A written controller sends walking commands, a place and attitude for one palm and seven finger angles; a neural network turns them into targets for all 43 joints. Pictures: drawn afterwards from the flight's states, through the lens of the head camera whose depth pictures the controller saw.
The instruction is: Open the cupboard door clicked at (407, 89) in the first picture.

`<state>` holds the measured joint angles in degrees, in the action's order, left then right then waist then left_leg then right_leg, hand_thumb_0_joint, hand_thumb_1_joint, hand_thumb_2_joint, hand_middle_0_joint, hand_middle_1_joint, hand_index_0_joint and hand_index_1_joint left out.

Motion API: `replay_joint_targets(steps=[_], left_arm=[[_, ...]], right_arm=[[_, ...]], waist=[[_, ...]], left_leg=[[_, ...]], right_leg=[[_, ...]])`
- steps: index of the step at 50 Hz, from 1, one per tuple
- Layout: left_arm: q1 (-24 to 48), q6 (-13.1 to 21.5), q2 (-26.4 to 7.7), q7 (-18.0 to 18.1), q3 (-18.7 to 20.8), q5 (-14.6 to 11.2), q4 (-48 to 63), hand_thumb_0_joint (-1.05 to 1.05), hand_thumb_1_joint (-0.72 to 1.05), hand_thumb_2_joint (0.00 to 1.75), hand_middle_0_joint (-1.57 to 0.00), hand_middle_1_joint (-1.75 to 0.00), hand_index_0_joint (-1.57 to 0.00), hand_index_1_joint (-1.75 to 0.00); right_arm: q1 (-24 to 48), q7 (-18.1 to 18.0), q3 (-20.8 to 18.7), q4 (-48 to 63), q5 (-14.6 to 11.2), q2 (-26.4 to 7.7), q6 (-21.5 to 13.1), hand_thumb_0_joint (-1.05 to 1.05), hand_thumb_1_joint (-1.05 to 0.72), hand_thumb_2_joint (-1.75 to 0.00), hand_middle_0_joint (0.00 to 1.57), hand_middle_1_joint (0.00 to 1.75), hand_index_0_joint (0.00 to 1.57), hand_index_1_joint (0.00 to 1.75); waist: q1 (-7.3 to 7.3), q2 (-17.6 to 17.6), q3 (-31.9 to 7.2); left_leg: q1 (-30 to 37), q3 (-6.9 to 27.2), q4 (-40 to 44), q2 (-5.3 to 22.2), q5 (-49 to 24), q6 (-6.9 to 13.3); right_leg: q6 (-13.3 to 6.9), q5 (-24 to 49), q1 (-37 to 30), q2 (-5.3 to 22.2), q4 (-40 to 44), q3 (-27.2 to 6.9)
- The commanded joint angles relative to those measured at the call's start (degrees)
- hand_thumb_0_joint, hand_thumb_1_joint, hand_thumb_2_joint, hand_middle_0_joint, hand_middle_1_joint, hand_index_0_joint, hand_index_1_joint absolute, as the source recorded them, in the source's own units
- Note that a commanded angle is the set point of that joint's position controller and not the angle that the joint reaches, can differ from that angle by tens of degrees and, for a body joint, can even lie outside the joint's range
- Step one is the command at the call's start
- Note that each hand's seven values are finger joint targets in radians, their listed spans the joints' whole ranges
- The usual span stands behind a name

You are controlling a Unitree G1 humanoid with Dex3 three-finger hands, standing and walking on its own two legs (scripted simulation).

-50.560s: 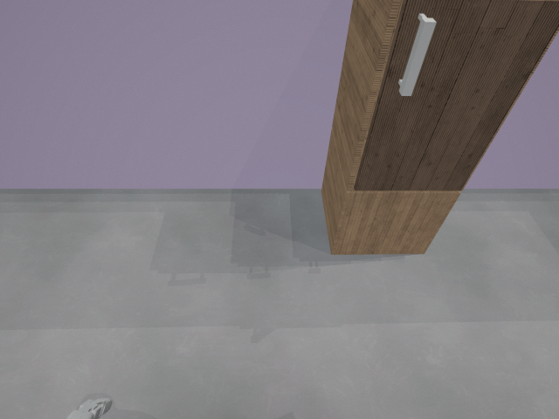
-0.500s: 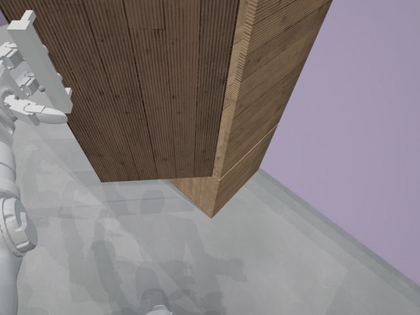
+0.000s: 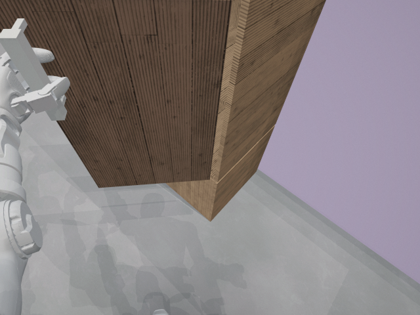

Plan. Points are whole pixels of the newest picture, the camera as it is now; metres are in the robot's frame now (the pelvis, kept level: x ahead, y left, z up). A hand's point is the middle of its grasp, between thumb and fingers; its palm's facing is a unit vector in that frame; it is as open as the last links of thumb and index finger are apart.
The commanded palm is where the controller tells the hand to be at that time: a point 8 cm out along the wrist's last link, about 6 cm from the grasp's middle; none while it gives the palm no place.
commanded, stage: close the thumb around the handle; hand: left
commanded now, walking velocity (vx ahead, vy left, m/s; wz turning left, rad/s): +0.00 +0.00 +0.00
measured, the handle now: (41, 73) +0.52 +0.28 +0.16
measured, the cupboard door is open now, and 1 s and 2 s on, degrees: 48 72 94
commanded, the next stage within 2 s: pull the door open along its arc in 0.20 s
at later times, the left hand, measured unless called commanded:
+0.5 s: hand (51, 95) +0.47 +0.25 +0.15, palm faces +0.09 -1.00 +0.00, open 5.8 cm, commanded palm +0.42 +0.30 +0.15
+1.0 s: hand (66, 154) +0.34 +0.20 +0.16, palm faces +0.31 -0.95 +0.08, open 6.3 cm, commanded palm +0.28 +0.25 +0.15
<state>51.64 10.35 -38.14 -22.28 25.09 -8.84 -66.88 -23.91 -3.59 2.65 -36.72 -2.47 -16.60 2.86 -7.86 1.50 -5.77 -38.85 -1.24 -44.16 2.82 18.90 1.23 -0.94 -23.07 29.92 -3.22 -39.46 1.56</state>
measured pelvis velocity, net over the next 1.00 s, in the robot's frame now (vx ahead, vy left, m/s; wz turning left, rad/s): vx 0.02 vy -0.01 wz -0.01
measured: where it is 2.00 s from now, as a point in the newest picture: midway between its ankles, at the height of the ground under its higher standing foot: outside the picture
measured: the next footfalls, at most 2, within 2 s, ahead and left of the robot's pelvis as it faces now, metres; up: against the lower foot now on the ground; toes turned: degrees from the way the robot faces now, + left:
none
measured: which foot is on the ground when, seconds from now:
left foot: down 0.00-1.00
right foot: down 0.00-1.00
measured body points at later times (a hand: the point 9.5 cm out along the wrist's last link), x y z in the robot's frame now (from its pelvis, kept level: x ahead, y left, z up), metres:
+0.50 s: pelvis +0.00 -0.01 +0.00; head +0.07 +0.00 +0.45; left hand +0.46 +0.31 +0.16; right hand +0.03 -0.29 -0.11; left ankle +0.02 +0.10 -0.71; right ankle -0.05 -0.11 -0.71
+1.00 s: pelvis +0.02 -0.01 +0.01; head +0.01 -0.03 +0.46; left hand +0.32 +0.25 +0.15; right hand +0.20 -0.24 -0.06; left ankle +0.02 +0.10 -0.71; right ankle -0.05 -0.11 -0.71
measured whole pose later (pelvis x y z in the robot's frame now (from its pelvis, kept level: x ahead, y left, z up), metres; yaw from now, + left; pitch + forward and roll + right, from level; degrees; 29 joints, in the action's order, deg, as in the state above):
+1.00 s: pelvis +0.02 -0.01 +0.01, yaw -1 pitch +5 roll +0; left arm 5.3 -6.8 -10.4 4.7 16.9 -14.6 -1.8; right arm -11.1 -0.6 1.9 -31.0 -2.8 -13.4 -0.4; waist -0.1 2.6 -7.4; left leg -23.8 -3.3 -37.1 2.1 18.3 0.2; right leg -1.6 -23.3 16.8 -2.4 -35.1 -0.4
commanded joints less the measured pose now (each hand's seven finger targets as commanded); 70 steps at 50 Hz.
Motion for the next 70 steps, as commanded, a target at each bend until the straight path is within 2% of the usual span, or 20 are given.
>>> replay_joint_targets(steps=[1,3,4,8,15,16,18,28,39,40,41,42,46,47,51,52,57,61,65,70], left_arm=[[24.1,3.5,-19.4,0.9,4.0,-0.6,12.7,0.00,0.90,0.90,-0.40,-1.35,-0.40,-1.35],[24.7,4.7,-19.6,1.2,4.4,-0.4,15.7,0.00,0.90,0.90,-0.40,-1.35,-0.40,-1.35],[24.4,4.9,-17.5,1.1,3.0,-0.6,15.4,0.00,0.90,0.90,-0.40,-1.35,-0.40,-1.35],[22.9,4.6,-20.1,0.5,5.4,-1.3,12.9,0.00,0.90,0.90,-0.40,-1.35,-0.40,-1.35],[24.8,4.1,-19.9,0.3,4.1,-0.6,12.8,0.00,0.90,0.90,-0.40,-1.35,-0.40,-1.35],[25.7,4.1,-15.2,0.2,0.7,-1.0,14.3,0.00,0.90,0.90,-0.40,-1.35,-0.40,-1.35],[23.3,4.7,-16.8,0.4,3.0,-1.4,15.6,0.00,0.90,0.90,-0.40,-1.35,-0.40,-1.35],[5.1,2.5,-13.9,-0.6,4.8,-5.5,26.7,0.00,0.90,0.90,-0.40,-1.35,-0.40,-1.35],[-26.0,-5.3,-4.3,0.8,5.0,-10.5,52.4,0.00,0.90,0.90,-0.40,-1.35,-0.40,-1.35],[-24.3,-6.6,-4.8,9.6,13.6,-12.7,60.1,0.00,0.90,0.90,-0.40,-1.35,-0.40,-1.35],[-28.9,-8.6,3.0,13.8,7.5,-11.7,61.8,0.00,0.90,0.90,-0.40,-1.35,-0.40,-1.35],[-32.0,-9.4,5.8,16.9,6.6,-11.7,64.2,0.00,0.90,0.90,-0.40,-1.35,-0.40,-1.35],[-38.0,-13.5,11.5,28.1,3.7,-6.9,75.1,0.00,0.90,0.90,-0.40,-1.35,-0.40,-1.35],[-38.2,-14.4,12.2,30.7,2.7,-5.6,76.9,0.00,0.90,0.90,-0.40,-1.35,-0.40,-1.35],[-39.2,-18.9,19.2,39.7,-3.4,-1.3,83.0,0.00,0.90,0.90,-0.40,-1.35,-0.40,-1.35],[-39.5,-19.9,19.8,41.8,-4.6,0.1,82.6,0.00,0.90,0.90,-0.40,-1.35,-0.40,-1.35],[-40.8,-21.7,24.4,43.5,-12.4,3.2,86.9,0.00,0.90,0.90,-0.40,-1.35,-0.40,-1.35],[-44.3,-21.0,29.0,42.2,-17.5,3.0,90.3,0.00,0.90,0.90,-0.40,-1.35,-0.40,-1.35],[-48.4,-19.6,31.7,41.5,-20.2,2.2,92.9,0.00,0.90,0.90,-0.40,-1.35,-0.40,-1.35],[-57.2,-18.2,36.0,42.0,-26.1,3.5,99.4,0.00,0.90,0.90,-0.40,-1.35,-0.40,-1.35]], right_arm=[[-5.6,-0.9,-4.1,4.7,-0.1,-10.6,-1.4,0.00,-0.90,-0.90,0.20,0.30,0.20,0.30],[-5.2,-0.8,-4.1,5.1,0.1,-10.3,-1.3,0.00,-0.90,-0.90,0.20,0.30,0.20,0.30],[-5.1,-0.7,-4.0,5.2,0.0,-10.0,-1.4,0.00,-0.90,-0.90,0.20,0.30,0.20,0.30],[-4.7,-1.0,-4.0,5.3,-0.3,-10.3,-0.8,0.00,-0.90,-0.90,0.20,0.30,0.20,0.30],[-4.6,-1.3,-4.0,5.3,-0.3,-10.3,-0.7,0.00,-0.90,-0.90,0.20,0.30,0.20,0.30],[-4.4,-1.0,-4.0,5.6,-0.2,-9.8,-0.9,0.00,-0.90,-0.90,0.20,0.30,0.20,0.30],[-4.5,-1.0,-4.3,5.4,-0.1,-10.0,-1.0,0.00,-0.90,-0.90,0.20,0.30,0.20,0.30],[-0.3,-0.2,-4.6,8.9,-1.3,-9.5,-0.9,0.00,-0.90,-0.90,0.20,0.30,0.20,0.30],[8.1,0.9,-4.3,15.5,-2.2,-7.1,-3.6,0.00,-0.90,-0.90,0.20,0.30,0.20,0.30],[10.4,1.5,-3.9,16.1,-1.7,-4.6,-4.7,0.00,-0.90,-0.90,0.20,0.30,0.20,0.30],[11.9,2.0,-3.8,16.0,-1.5,-4.7,-5.4,0.00,-0.90,-0.90,0.20,0.30,0.20,0.30],[12.2,2.3,-3.9,15.8,-1.7,-4.5,-6.0,0.00,-0.90,-0.90,0.20,0.30,0.20,0.30],[14.9,2.7,-3.9,14.0,-0.8,-3.9,-6.4,0.00,-0.90,-0.90,0.20,0.30,0.20,0.30],[15.4,2.6,-3.8,13.4,-0.4,-3.8,-6.3,0.00,-0.90,-0.90,0.20,0.30,0.20,0.30],[18.7,2.3,-3.1,12.4,0.9,-2.4,-5.1,0.00,-0.90,-0.90,0.20,0.30,0.20,0.30],[19.1,2.1,-2.8,11.8,1.3,-2.3,-4.7,0.00,-0.90,-0.90,0.20,0.30,0.20,0.30],[21.3,1.1,-2.3,11.1,2.3,-1.7,-2.8,0.00,-0.90,-0.90,0.20,0.30,0.20,0.30],[23.1,0.7,-1.8,11.4,2.6,-0.7,-2.6,0.00,-0.90,-0.90,0.20,0.30,0.20,0.30],[24.1,0.4,-1.7,11.5,3.0,-0.4,-3.3,0.00,-0.90,-0.90,0.20,0.30,0.20,0.30],[24.6,1.4,-2.1,12.4,3.2,0.1,-4.3,0.00,-0.90,-0.90,0.20,0.30,0.20,0.30]], waist=[[0.86,5.7,-19.7],[1.29,8.2,-22.8],[0.81,7.8,-21.9],[1.07,4.7,-20.1],[0.43,5.9,-20.3],[-0.08,6.2,-20.6],[1.22,7.0,-23.6],[5.33,4.8,-23.0],[10.01,2.6,-18.5],[15.32,1.9,-19.3],[13.34,4.1,-17.3],[12.53,1.0,-15.0],[11.93,1.0,-13.8],[11.33,-1.5,-12.9],[10.88,-0.1,-11.5],[10.31,-3.1,-9.4],[9.21,-1.9,-8.0],[9.69,-0.1,-6.4],[9.94,-4.0,-4.6],[10.84,-2.9,-4.1]], left_leg=[[23.8,3.5,3.0,-0.9,-20.1,1.6],[26.1,3.3,2.3,-1.0,-23.4,1.4],[26.4,3.4,2.3,-1.0,-23.1,1.4],[23.1,2.7,2.5,-1.2,-21.4,1.8],[23.4,2.7,2.4,-1.2,-20.4,1.8],[24.5,2.7,2.5,-1.3,-20.5,1.8],[26.7,2.9,2.1,-1.2,-23.1,1.6],[25.8,1.2,3.6,-1.8,-27.6,2.0],[27.5,0.2,6.4,-2.0,-30.7,1.8],[25.8,0.6,6.8,-2.5,-30.3,0.9],[27.4,0.1,7.7,-2.2,-29.7,0.5],[27.0,0.5,7.8,-1.9,-28.7,0.4],[27.6,0.1,9.0,-1.6,-27.5,0.1],[27.4,0.0,8.9,-1.6,-27.1,0.3],[28.8,0.0,10.3,-1.8,-24.4,-0.1],[28.3,0.5,10.5,-1.8,-23.3,0.0],[30.9,0.2,11.9,-2.2,-21.3,0.2],[32.7,0.2,13.3,-2.3,-20.4,0.0],[33.0,0.6,13.9,-2.5,-19.7,0.3],[33.9,0.5,13.8,-2.5,-20.4,0.4]], right_leg=[[0.3,21.6,1.9,-0.4,4.4,-0.3],[0.2,24.3,0.8,-0.4,3.7,-0.5],[0.3,23.9,1.6,-0.5,4.0,-0.4],[0.5,25.1,-0.5,-0.4,4.1,-0.9],[0.7,24.5,0.3,-0.1,4.4,-1.2],[0.7,24.4,0.7,-0.2,4.5,-1.0],[0.5,25.7,-0.1,-0.3,4.1,-0.9],[0.3,34.5,-8.2,-0.4,4.2,-1.1],[0.8,38.8,-13.3,0.5,4.4,-0.4],[0.6,36.0,-14.2,0.3,4.7,0.5],[0.4,34.0,-13.2,0.3,5.0,1.0],[0.5,32.9,-12.3,0.2,5.7,1.7],[0.5,32.2,-13.3,0.6,6.3,1.6],[0.6,32.9,-14.2,0.7,7.0,1.2],[0.5,31.5,-16.0,1.7,8.8,0.5],[0.7,31.3,-16.4,1.9,9.9,0.1],[0.8,32.3,-18.5,3.2,12.5,-1.2],[0.7,31.9,-19.3,3.5,13.7,-1.1],[1.5,33.2,-20.2,4.0,14.9,-1.5],[1.2,33.2,-20.1,4.2,14.5,-1.0]])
